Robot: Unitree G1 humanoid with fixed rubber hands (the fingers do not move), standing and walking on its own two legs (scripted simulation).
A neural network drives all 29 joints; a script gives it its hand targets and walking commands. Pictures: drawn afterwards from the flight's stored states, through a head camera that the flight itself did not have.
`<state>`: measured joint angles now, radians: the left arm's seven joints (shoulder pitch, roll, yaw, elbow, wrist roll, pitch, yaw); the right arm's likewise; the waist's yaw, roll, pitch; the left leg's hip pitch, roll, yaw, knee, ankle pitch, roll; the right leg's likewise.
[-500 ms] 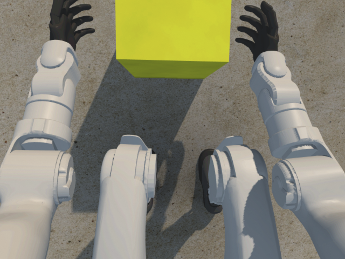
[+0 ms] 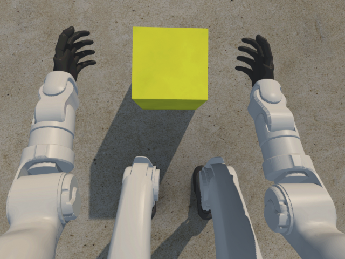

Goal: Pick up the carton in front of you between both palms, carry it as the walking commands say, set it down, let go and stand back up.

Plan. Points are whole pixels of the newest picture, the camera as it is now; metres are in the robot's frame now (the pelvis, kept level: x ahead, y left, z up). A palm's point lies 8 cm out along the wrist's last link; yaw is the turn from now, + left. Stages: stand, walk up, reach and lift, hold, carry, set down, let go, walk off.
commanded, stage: set down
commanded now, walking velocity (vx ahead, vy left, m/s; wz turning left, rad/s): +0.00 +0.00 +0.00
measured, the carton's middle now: (169, 75) +0.56 +0.03 -0.38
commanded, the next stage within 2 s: let go in 0.36 s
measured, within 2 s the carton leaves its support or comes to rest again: neither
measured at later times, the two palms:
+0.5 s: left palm (12, 43) +0.48 +0.25 +0.03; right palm (310, 58) +0.47 -0.16 +0.03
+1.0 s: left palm out of the picture +0.32 +0.24 +0.16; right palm out of the picture +0.33 -0.21 +0.16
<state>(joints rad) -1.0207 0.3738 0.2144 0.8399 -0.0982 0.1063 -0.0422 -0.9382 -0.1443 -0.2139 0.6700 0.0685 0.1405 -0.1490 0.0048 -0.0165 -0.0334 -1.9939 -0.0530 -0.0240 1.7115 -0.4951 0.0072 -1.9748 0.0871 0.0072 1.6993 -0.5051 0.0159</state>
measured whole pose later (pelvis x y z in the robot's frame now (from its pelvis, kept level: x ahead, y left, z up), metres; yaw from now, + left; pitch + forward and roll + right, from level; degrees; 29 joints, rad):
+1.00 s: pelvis +0.11 +0.00 +0.25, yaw +3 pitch +17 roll +0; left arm -0.01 0.21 0.10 0.57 0.00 -0.03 -0.05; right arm 0.04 -0.17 -0.07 0.52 -0.01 -0.02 0.03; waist -0.01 -0.01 -0.04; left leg -0.62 -0.05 -0.06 0.62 -0.29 0.01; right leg -0.60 0.04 0.05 0.62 -0.31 -0.01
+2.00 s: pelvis +0.12 +0.01 +0.26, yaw +2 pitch -1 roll +0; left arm 0.20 0.33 0.04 0.71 0.04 0.01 0.02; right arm 0.17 -0.33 -0.04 0.75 -0.04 0.01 -0.03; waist 0.00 -0.01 0.01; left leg -0.18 -0.04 -0.03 0.50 -0.30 0.02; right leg -0.17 0.04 0.05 0.48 -0.30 -0.01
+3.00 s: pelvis +0.11 +0.00 +0.27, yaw +2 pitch -3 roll +0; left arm 0.15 0.37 0.01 0.98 0.02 -0.01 0.02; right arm 0.13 -0.38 -0.01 1.01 -0.02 -0.01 -0.02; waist 0.00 0.00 0.02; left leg -0.10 -0.03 -0.04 0.35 -0.20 0.02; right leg -0.09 0.03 0.05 0.34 -0.21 -0.01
